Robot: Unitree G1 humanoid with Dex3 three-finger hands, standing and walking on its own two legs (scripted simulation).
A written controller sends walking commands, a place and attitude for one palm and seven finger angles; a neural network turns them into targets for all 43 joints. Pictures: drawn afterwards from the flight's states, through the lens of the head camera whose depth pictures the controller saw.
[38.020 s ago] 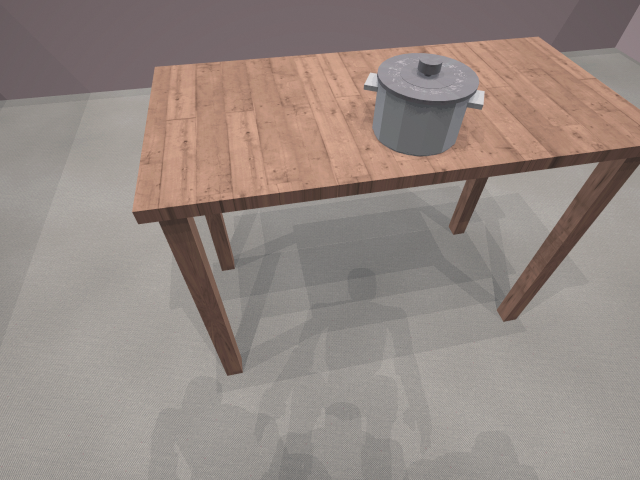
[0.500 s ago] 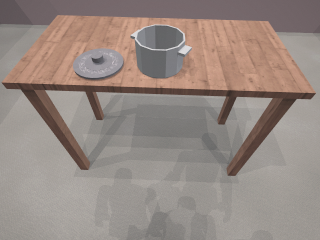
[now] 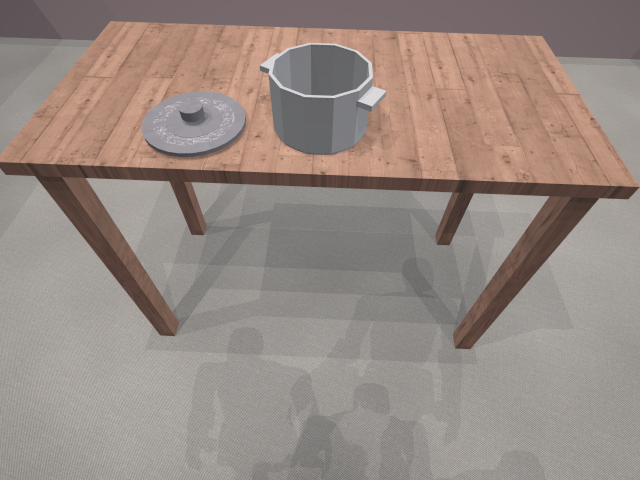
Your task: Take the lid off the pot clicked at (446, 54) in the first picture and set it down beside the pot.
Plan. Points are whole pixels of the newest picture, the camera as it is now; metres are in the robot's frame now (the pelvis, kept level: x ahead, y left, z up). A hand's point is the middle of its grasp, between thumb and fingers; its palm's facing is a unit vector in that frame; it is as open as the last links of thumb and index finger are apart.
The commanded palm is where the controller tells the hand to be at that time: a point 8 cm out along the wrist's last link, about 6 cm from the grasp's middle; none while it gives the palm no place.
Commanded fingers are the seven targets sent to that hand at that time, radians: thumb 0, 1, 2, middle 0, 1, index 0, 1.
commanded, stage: stand and wait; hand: left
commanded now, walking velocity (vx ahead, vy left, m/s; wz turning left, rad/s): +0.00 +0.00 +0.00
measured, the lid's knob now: (191, 110) +0.68 +0.27 +0.05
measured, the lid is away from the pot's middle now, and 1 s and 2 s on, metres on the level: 0.23 0.23 0.23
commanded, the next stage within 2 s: none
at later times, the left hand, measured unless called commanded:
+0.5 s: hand out of the picture +0.04 +0.18 -0.17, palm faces +0.03 -0.98 -0.22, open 7.3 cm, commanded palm none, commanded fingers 0.00 0.90 0.90 -0.20 -0.30 -0.20 -0.30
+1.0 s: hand out of the picture +0.01 +0.18 -0.17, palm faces +0.03 -0.98 -0.21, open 7.3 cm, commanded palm none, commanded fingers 0.00 0.90 0.90 -0.20 -0.30 -0.20 -0.30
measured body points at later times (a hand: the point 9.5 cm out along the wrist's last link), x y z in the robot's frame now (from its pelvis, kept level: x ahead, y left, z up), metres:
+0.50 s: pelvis +0.00 +0.00 +0.00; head +0.03 +0.00 +0.45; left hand +0.04 +0.23 -0.15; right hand -0.02 -0.22 -0.16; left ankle -0.07 +0.12 -0.73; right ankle -0.03 -0.13 -0.73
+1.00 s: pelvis -0.01 +0.00 +0.00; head +0.02 +0.00 +0.45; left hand +0.01 +0.23 -0.16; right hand -0.03 -0.21 -0.16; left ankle -0.07 +0.12 -0.73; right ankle -0.03 -0.13 -0.73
